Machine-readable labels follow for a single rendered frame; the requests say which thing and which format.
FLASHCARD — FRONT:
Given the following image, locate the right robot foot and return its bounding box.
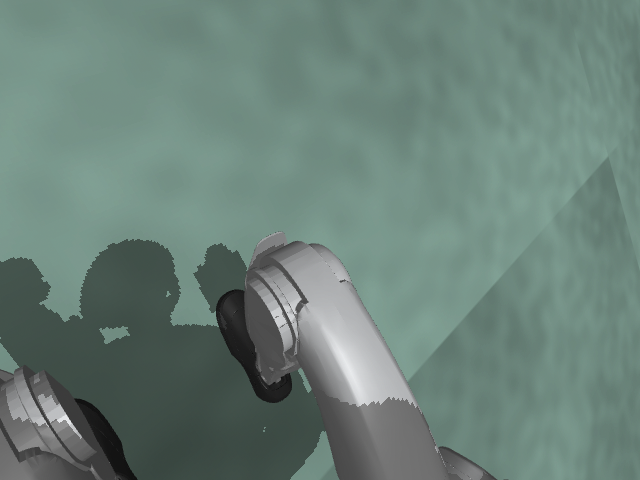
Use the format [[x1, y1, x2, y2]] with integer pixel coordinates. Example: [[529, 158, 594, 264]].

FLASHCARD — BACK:
[[216, 289, 292, 403]]

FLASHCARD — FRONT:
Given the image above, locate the left robot foot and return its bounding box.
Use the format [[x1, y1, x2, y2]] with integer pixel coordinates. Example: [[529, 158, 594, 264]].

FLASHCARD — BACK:
[[74, 398, 138, 480]]

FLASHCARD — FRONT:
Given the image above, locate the right robot hand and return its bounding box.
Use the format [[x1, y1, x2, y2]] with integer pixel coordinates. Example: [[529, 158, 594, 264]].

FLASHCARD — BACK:
[[438, 446, 497, 480]]

